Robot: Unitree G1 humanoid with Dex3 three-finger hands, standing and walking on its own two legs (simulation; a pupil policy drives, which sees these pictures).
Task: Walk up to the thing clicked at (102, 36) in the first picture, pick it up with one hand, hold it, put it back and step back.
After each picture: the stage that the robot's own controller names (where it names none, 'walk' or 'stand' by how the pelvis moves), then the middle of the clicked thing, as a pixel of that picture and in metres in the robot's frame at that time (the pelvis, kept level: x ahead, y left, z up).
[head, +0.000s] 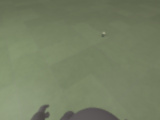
stand; (103, 34) +2.11 -0.30 -0.72
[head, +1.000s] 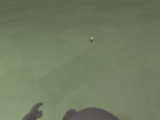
walk; (91, 39) +1.98 +0.09 -0.70
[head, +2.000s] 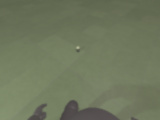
walk; (78, 49) +1.36 +0.35 -0.72
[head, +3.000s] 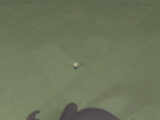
walk; (75, 66) +0.90 +0.28 -0.71
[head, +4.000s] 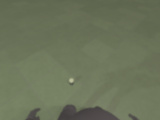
walk; (71, 81) +0.56 +0.23 -0.70
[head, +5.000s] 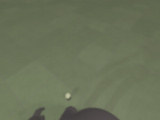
stand; (68, 96) +0.34 +0.25 -0.70
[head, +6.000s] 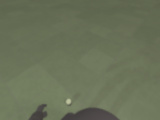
stand; (68, 102) +0.31 +0.22 -0.72
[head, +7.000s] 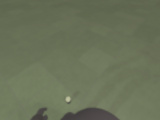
stand; (68, 100) +0.33 +0.23 -0.73
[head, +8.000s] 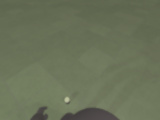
stand; (67, 100) +0.32 +0.24 -0.73
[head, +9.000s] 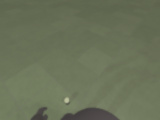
stand; (67, 101) +0.31 +0.24 -0.73
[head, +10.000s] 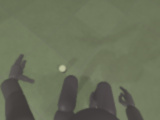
go down; (63, 69) +0.37 +0.25 -0.43
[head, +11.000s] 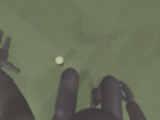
go down; (60, 61) +0.40 +0.27 -0.31
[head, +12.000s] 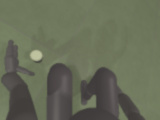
close in; (37, 57) +0.37 +0.30 -0.23
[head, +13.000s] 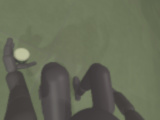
close; (21, 56) +0.37 +0.31 -0.22
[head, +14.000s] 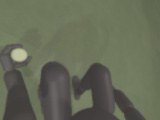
lift; (19, 56) +0.36 +0.31 -0.22
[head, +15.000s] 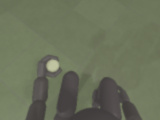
lift; (54, 67) +0.31 +0.25 -0.05
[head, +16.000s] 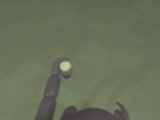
hold; (66, 70) +0.34 +0.17 +0.04
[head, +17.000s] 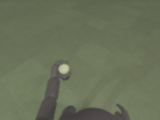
hold; (64, 72) +0.33 +0.18 +0.00
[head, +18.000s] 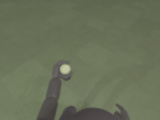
crouch; (65, 72) +0.33 +0.17 +0.01
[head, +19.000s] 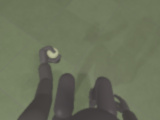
crouch; (54, 56) +0.42 +0.24 -0.10
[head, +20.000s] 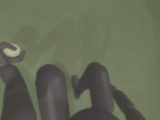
lower; (14, 53) +0.39 +0.32 -0.22
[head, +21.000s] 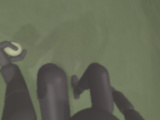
lower; (15, 52) +0.39 +0.32 -0.22
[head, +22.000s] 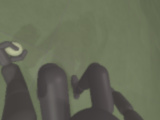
lower; (16, 52) +0.39 +0.32 -0.22
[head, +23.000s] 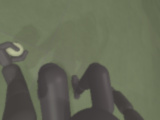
lower; (16, 52) +0.38 +0.32 -0.22
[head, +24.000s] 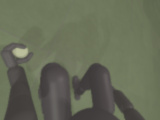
open; (21, 54) +0.38 +0.31 -0.22
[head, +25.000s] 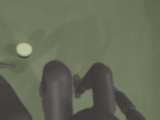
rise; (24, 51) +0.38 +0.30 -0.22
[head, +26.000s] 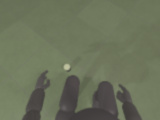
walk; (67, 68) +0.41 +0.24 -0.43
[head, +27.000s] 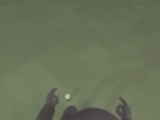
stand; (67, 97) +0.34 +0.21 -0.66
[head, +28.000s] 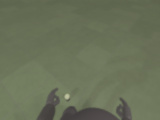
stand; (67, 97) +0.35 +0.23 -0.67
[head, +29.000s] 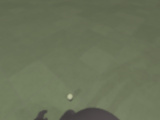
stand; (70, 97) +0.36 +0.21 -0.72
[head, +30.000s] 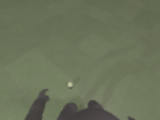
walk; (70, 85) +0.41 +0.17 -0.70
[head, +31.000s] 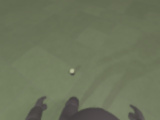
walk; (72, 72) +0.62 +0.25 -0.69
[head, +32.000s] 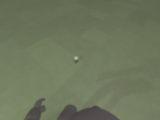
stand; (76, 59) +0.97 +0.23 -0.70
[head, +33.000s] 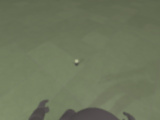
stand; (76, 62) +0.97 +0.24 -0.72
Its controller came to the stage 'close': yes
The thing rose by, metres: 0.71
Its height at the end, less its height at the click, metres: +0.00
